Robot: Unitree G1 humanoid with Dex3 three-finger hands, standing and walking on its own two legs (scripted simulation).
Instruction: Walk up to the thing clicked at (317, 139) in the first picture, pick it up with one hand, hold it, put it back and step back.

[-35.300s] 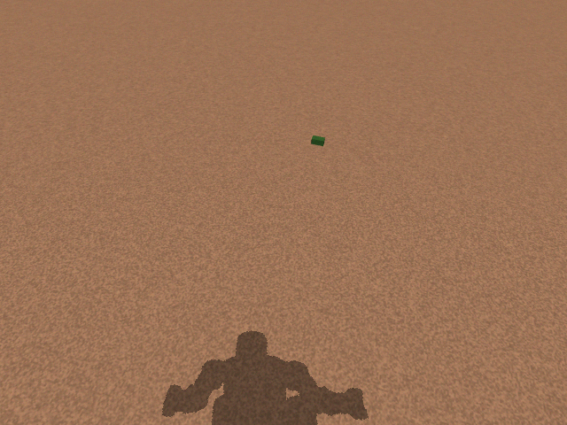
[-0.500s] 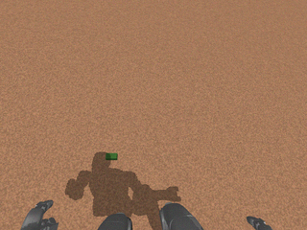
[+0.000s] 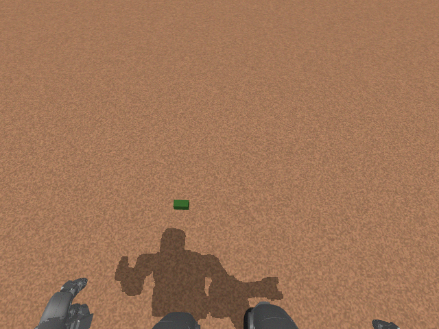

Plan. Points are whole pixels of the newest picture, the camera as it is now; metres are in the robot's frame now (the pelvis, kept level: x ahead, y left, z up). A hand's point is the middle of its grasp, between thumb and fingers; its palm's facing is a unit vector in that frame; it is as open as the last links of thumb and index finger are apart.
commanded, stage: step back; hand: left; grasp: from above
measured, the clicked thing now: (181, 204) +0.66 +0.20 -0.74
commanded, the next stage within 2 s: none
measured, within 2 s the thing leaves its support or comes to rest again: neither
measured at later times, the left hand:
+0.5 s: hand out of the picture -0.09 +0.25 -0.15, palm faces -0.08 -0.91 -0.40, open 7.4 cm
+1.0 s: hand out of the picture -0.23 +0.25 -0.14, palm faces +0.00 -0.93 -0.38, open 7.4 cm
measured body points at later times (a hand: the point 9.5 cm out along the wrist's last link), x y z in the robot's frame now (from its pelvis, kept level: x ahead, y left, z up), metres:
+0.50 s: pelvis -0.18 -0.02 -0.01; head -0.13 -0.04 +0.44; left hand -0.09 +0.29 -0.12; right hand -0.06 -0.35 -0.12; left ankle -0.05 +0.11 -0.71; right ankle -0.20 -0.14 -0.72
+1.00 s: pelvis -0.35 -0.02 +0.00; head -0.30 +0.00 +0.45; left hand -0.23 +0.30 -0.12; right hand -0.26 -0.33 -0.11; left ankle -0.30 +0.10 -0.72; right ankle -0.38 -0.16 -0.64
